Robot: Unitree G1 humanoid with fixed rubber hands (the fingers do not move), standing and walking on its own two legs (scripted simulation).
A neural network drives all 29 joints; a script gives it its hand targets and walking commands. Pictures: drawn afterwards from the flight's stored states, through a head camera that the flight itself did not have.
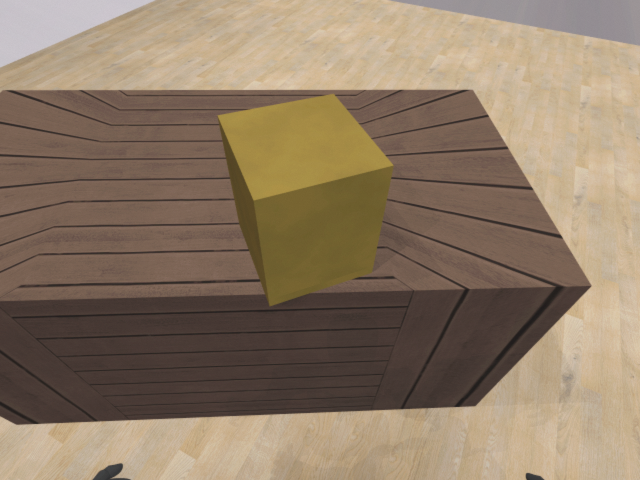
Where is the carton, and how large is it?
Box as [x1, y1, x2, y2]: [217, 94, 393, 305]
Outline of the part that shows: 333,94 217,115 239,224 269,305 369,273 372,269 393,165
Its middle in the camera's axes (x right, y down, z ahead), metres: -0.04 -0.07 +0.67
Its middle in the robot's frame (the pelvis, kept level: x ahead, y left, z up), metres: +0.54 +0.05 +0.02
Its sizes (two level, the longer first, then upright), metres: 0.210 0.200 0.250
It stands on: a pedestal, 0.67 m high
